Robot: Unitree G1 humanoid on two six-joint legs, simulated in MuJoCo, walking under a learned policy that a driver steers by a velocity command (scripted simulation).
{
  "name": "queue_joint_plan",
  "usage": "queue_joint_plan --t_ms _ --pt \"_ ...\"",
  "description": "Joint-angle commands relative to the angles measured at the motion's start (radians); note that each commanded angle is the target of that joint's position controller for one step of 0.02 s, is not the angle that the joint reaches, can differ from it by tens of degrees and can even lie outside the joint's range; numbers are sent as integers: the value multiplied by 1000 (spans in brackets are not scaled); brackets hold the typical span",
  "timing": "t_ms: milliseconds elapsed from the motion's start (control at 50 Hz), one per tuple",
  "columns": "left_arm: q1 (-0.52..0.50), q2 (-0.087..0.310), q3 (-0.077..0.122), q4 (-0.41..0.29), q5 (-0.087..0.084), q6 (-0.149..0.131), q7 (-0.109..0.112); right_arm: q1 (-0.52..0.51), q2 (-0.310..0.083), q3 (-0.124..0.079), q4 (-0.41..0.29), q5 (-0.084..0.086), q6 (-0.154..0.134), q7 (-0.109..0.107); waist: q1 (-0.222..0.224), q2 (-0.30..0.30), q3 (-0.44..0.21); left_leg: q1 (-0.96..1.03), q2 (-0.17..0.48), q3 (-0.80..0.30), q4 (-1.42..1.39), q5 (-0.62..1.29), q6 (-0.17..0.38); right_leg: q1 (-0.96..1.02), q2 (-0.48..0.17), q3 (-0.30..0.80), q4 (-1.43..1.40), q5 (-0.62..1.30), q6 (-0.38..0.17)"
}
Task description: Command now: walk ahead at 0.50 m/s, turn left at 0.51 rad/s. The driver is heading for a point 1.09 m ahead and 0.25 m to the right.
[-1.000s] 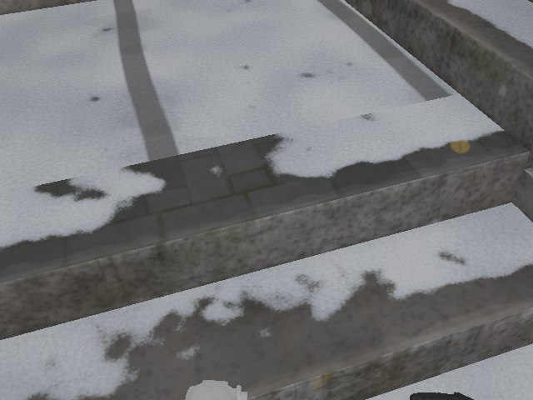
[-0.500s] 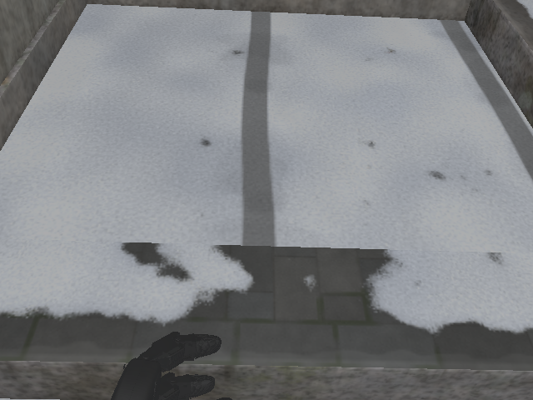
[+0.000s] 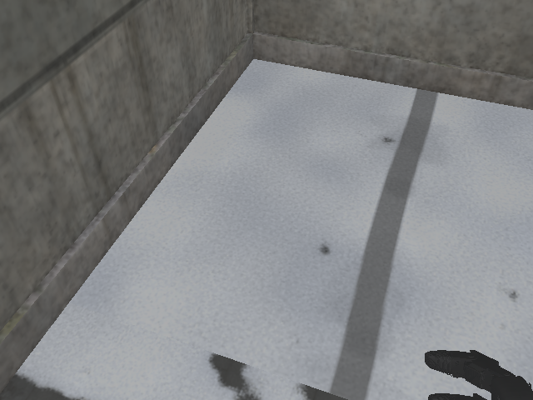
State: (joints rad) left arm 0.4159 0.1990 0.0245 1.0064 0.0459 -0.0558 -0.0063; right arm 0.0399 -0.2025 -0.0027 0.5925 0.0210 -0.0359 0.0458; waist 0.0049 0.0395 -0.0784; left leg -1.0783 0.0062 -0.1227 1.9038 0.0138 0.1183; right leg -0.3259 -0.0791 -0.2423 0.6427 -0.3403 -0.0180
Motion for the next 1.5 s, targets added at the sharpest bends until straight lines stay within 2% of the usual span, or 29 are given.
queue_joint_plan --t_ms 20,160,260,320,360,380,400,420,480,520,540,560,620,640,660,680,720,760,820,880,940,1000,1080,1100,1120,1140,1200,1300,1500 --pt "-137 6 -31 -117 12 -34 -4 85 84 48 -3 -17 22 -22 -60 -62 104 10 21 27 -101 109 -68 -164 -167 130 -329 128 -131" --pt "168 63 4 -46 -17 -8 56 -162 91 53 -65 0 30 -34 120 -165 151 -439 156 9 -149 -191 -103 542 -323 271 -419 177 -124" --pt "383 38 13 26 -58 81 95 -530 179 123 -233 -14 -55 60 237 -59 199 -498 183 201 -479 -590 -110 832 -247 191 -355 751 -83" --pt "305 158 11 -22 -32 56 59 -127 -28 35 -168 12 -83 57 38 -155 -195 835 17 195 -1436 -200 -110 466 -196 289 -6 1498 -75" --pt "-86 238 40 -147 -64 -13 39 301 -169 -52 61 -34 -2 -21 -197 -134 -131 1373 167 42 -1757 294 -96 12 -51 277 437 558 -22" --pt "-157 15 0 -197 -17 -87 10 470 -297 -71 144 -97 30 -60 -187 276 -144 1894 331 -5 -1250 1469 -88 -729 88 297 1062 -459 -33" --pt "-97 -9 3 -186 -85 -146 -27 643 -223 -59 163 -138 39 -66 -270 233 -404 1983 588 -111 -1064 1861 114 -914 168 576 1443 -501 -51" --pt "-226 73 35 -228 -139 -148 -28 711 -222 -71 230 -132 49 -48 -328 136 -415 1947 569 -114 -1226 1587 153 -1057 170 516 1649 -403 -26" --pt "-562 -168 -79 -485 -147 -56 -2 473 -84 -52 331 -91 19 -27 -150 316 46 1617 431 -41 -1457 907 79 -1468 54 280 2001 -389 43" --pt "-457 -192 -144 -620 -101 -20 -45 156 -30 -16 320 -71 -15 -52 140 209 181 1132 387 172 -1709 604 -47 -1182 -77 355 1524 -479 -29" --pt "-368 -122 -134 -669 -69 -2 -62 -91 -64 0 272 -35 -17 -67 296 267 203 903 351 281 -1788 598 -108 -971 -117 374 1142 -557 -42" --pt "-99 -6 -100 -582 -28 -7 -69 -309 -146 -16 202 -62 -6 -84 446 172 90 554 206 449 -1809 886 -103 -363 16 200 887 -299 -44" --pt "357 172 24 -296 32 16 0 -70 -457 -107 201 -5 -41 -73 503 138 -206 771 295 245 -1291 1698 -9 314 220 155 565 24 -28" --pt "358 286 57 -256 17 40 4 -54 -350 -82 188 6 -41 -77 456 -75 -122 708 198 137 -823 774 -80 335 198 431 200 156 -104" --pt "69 424 63 -320 5 53 25 166 -176 -38 163 -56 -52 -38 144 -722 -238 564 -117 109 -212 -349 -131 294 -80 1100 -122 530 -310" --pt "-35 271 11 -388 -10 48 -3 268 -187 -57 205 -48 -87 1 116 -511 -312 490 -105 -76 73 -368 -88 272 -106 1171 -184 394 -369" --pt "-18 222 13 -328 -70 22 -38 33 -91 -15 39 -64 -96 -27 101 -226 17 208 -84 37 173 -501 -51 67 -46 940 -179 196 -278" --pt "-92 163 19 -309 -49 -18 -58 65 -78 3 14 -59 -90 -68 7 -82 139 145 -32 60 121 -473 -17 -95 -6 795 -161 308 -233" --pt "-192 93 1 -335 -75 -54 -46 137 -108 -2 -7 -41 -63 -77 -103 -36 89 274 37 51 -345 -355 -39 -162 72 627 -260 282 -196" --pt "-79 152 24 -312 -79 -34 0 -28 -109 -7 -67 -58 -76 -114 -14 -17 63 360 49 140 -783 -175 -100 -53 94 549 -356 519 -173" --pt "33 145 37 -299 -63 2 34 -115 -70 -3 -75 -24 -95 -67 33 -102 -7 470 -15 150 -1120 1 -139 99 114 503 -315 545 -128" --pt "27 205 67 -321 -105 -23 16 -148 -134 -48 -85 -5 -103 -67 64 -187 32 630 -28 118 -1353 64 -167 92 7 660 -349 378 -170" --pt "-62 167 74 -356 -77 -28 -2 136 -247 -113 -4 -24 -102 -88 -81 -175 -89 975 25 63 -1469 -44 -89 204 70 635 46 626 -91" --pt "-41 97 52 -382 -41 -33 -9 309 -288 -118 16 -50 -99 -93 -120 -65 -253 1286 198 -84 -1368 -47 -16 31 116 575 318 338 -67" --pt "161 45 36 -377 -88 -32 -4 384 -324 -130 65 -63 -95 -77 -42 321 -386 1538 459 -555 -1463 -153 189 -288 225 511 617 -308 -19" --pt "147 137 51 -360 -114 -30 20 363 -254 -131 65 -41 -92 -73 -57 268 -310 1441 457 -712 -1587 -537 198 -433 120 474 763 -213 -4" --pt "-100 147 49 -449 -53 -9 15 291 -162 -93 100 -37 -70 -83 -59 -29 -32 1101 336 -390 -1650 -488 114 -484 38 387 907 20 15" --pt "-119 78 50 -496 -102 30 18 281 -74 -62 182 -20 -71 -68 13 45 138 877 243 -4 -1677 -92 44 -496 6 421 797 131 8" --pt "-476 33 32 -613 -100 51 -50 374 -228 -100 253 -24 -7 -113 -89 30 224 1038 278 250 -1700 187 -17 -477 -22 240 263 316 11"
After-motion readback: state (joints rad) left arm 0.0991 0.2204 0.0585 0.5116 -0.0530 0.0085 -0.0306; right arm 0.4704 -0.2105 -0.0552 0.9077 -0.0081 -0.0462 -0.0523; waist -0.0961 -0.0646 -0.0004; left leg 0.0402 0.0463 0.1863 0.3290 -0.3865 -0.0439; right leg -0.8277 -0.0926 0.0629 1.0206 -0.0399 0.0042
